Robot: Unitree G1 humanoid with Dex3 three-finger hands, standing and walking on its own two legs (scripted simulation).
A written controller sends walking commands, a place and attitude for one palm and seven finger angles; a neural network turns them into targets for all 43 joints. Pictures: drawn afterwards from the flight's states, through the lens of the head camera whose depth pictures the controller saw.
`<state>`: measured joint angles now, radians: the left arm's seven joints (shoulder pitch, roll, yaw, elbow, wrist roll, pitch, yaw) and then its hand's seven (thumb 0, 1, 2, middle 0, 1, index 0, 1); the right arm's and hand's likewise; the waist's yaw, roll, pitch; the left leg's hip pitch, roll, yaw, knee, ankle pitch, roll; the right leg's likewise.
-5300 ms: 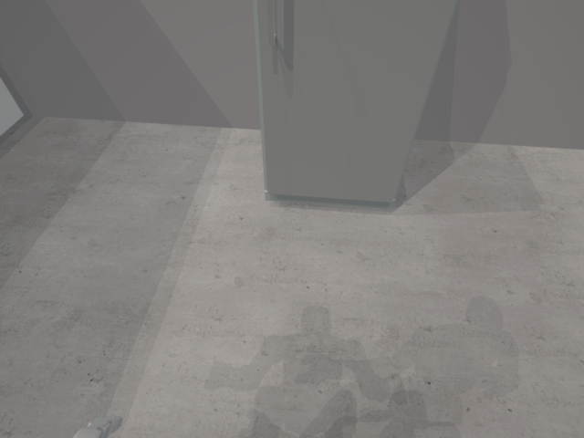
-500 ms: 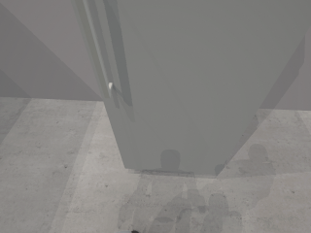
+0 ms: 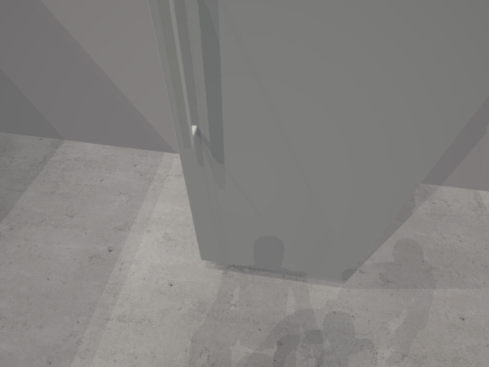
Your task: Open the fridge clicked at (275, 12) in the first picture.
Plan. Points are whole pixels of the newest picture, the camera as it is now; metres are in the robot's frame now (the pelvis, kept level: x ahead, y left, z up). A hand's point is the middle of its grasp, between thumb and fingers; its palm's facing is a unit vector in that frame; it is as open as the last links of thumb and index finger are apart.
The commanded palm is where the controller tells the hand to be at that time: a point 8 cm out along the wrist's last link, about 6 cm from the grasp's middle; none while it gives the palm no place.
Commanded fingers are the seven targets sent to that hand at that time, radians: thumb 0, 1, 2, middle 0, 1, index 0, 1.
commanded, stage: come to a stop and stand still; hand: left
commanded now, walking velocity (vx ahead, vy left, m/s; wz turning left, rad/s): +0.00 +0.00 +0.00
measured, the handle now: (177, 48) +0.55 +0.17 +0.23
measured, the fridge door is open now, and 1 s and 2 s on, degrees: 0 0 0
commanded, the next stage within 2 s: look again from close up in 0.52 s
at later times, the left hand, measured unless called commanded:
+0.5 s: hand out of the picture -0.01 +0.21 -0.17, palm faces +0.00 -0.98 -0.18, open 7.4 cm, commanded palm none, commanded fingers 0.00 0.90 0.90 -0.20 -0.30 -0.20 -0.30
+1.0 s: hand out of the picture -0.03 +0.18 -0.17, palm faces +0.00 -0.98 -0.21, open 7.4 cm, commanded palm none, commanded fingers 0.00 0.90 0.90 -0.20 -0.30 -0.20 -0.30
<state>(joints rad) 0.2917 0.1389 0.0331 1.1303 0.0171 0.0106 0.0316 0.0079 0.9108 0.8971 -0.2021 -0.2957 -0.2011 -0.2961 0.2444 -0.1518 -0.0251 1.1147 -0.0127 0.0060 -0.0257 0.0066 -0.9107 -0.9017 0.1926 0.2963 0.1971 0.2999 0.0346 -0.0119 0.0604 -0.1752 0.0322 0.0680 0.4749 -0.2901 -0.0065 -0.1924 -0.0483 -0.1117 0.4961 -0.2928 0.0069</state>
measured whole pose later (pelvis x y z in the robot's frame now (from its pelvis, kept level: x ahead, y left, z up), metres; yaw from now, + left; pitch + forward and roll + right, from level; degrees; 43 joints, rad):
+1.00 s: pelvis -0.02 +0.02 +0.00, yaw -1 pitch -2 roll +1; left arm 0.31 0.13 -0.02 1.12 0.02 -0.01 0.03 0.00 0.90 0.90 -0.20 -0.30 -0.20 -0.30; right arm 0.31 -0.17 0.00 1.07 -0.02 -0.02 -0.02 0.02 -0.92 -0.90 0.19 0.30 0.20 0.30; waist 0.00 0.04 0.02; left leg -0.17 0.00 0.11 0.47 -0.26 0.02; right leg -0.22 -0.08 -0.07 0.52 -0.26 0.02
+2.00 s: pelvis -0.01 -0.01 +0.00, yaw +0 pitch -1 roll -1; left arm 0.32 0.14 0.02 1.09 0.02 -0.01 0.02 0.00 0.91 0.90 -0.20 -0.30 -0.20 -0.30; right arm 0.32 -0.14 0.00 1.12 -0.03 0.01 -0.01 0.01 -0.91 -0.90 0.19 0.30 0.20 0.30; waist 0.02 0.01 0.02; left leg -0.21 0.06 0.06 0.55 -0.33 -0.01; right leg -0.20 -0.02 -0.12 0.50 -0.29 -0.03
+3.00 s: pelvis +0.05 +0.05 -0.01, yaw +0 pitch -5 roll +0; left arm 0.30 0.19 0.02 1.00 0.03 0.05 0.04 0.00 0.91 0.90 -0.20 -0.30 -0.20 -0.30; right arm 0.20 -0.19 -0.03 0.90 -0.02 0.03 -0.01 0.00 -0.91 -0.90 0.19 0.30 0.20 0.30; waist 0.03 0.01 0.01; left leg -0.22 -0.03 0.08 0.58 -0.28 0.06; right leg -0.28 -0.06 -0.09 0.58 -0.22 -0.01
